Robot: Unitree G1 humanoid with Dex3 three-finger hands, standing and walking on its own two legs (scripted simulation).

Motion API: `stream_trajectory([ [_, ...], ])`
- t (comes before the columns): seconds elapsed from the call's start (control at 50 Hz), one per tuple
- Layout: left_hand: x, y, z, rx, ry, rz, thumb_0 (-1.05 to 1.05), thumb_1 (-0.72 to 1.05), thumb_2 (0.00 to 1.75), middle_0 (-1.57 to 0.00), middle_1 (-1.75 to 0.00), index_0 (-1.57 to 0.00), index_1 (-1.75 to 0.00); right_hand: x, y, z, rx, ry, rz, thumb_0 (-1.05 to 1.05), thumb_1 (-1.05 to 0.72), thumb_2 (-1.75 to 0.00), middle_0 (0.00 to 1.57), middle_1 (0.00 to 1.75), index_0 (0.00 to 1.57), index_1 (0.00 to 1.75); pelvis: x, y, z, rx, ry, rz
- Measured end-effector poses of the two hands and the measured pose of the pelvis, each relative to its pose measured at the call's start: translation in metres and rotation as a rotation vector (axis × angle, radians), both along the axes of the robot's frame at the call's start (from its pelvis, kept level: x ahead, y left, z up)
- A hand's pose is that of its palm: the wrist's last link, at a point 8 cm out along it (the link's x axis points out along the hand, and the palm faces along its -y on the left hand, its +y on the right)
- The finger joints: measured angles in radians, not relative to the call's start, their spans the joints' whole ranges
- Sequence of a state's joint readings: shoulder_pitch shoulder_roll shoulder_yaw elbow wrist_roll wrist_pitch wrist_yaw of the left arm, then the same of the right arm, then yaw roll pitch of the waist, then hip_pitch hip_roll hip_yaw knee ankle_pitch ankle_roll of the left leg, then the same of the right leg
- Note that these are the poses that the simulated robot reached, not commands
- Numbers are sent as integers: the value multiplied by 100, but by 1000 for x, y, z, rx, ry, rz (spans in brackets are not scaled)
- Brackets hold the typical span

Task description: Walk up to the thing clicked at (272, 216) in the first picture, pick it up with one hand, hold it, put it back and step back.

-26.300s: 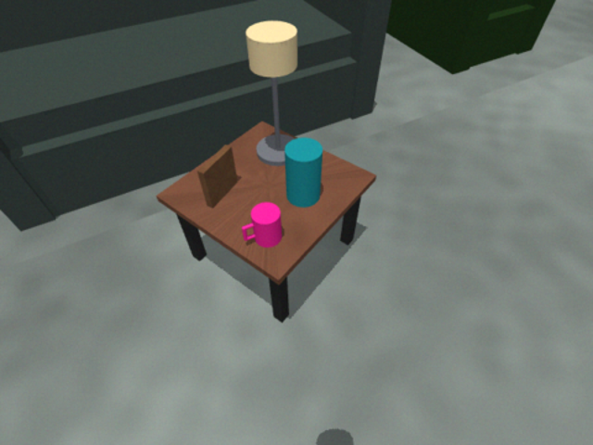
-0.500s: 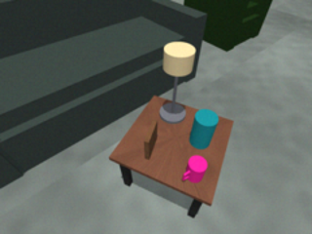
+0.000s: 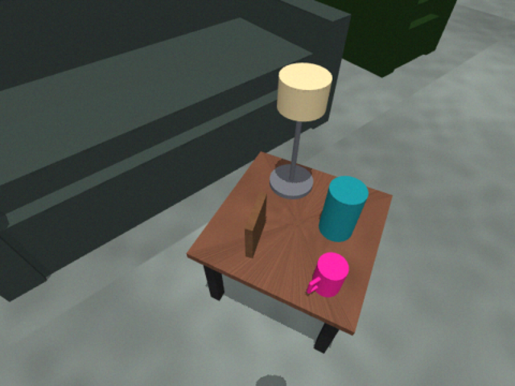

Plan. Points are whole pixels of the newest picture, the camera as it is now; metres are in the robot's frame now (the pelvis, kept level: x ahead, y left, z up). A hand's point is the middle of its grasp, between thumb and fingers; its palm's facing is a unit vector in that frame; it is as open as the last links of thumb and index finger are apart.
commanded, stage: stand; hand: right
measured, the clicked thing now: (324, 278) +0.45 -0.19 -0.36
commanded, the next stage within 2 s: step back in 1.26 s
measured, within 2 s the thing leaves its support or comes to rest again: neither
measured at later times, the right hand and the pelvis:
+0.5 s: hand out of the picture +0.08 -0.25 -0.16, palm faces -0.02 +0.94 -0.35, open 7.4 cm; pelvis +0.01 +0.01 +0.00, yaw +0 degrees
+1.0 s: hand out of the picture +0.08 -0.25 -0.15, palm faces -0.02 +0.94 -0.35, open 7.4 cm; pelvis +0.01 +0.01 +0.00, yaw +0 degrees
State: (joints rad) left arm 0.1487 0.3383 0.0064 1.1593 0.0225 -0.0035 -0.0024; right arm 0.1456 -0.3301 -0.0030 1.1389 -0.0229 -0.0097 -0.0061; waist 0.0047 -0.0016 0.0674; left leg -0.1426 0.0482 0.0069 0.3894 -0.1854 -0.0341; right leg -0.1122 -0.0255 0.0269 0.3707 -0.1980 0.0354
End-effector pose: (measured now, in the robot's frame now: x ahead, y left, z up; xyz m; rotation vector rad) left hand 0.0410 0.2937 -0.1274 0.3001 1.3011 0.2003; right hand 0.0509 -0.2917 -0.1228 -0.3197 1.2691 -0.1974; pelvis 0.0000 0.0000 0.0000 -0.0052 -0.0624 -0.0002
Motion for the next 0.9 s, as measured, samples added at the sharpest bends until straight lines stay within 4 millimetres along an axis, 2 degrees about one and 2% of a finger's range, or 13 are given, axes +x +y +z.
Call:
stream_trajectory([
  [0.42, 32, 4, 4, -1, -47, -23, 1, 90, 90, -20, -30, -21, -30, 20, 1, 5, -9, -20, -2, 0, -90, -90, 20, 30, 20, 30, 11, 6, 2, 3, 10, 0],
  [0.9, 32, 7, 6, 5, -44, -23, 1, 90, 90, -20, -30, -21, -30, 25, 1, 5, -3, -20, -4, 0, -90, -90, 20, 30, 20, 30, 13, 6, 2, 3, 13, 3],
])
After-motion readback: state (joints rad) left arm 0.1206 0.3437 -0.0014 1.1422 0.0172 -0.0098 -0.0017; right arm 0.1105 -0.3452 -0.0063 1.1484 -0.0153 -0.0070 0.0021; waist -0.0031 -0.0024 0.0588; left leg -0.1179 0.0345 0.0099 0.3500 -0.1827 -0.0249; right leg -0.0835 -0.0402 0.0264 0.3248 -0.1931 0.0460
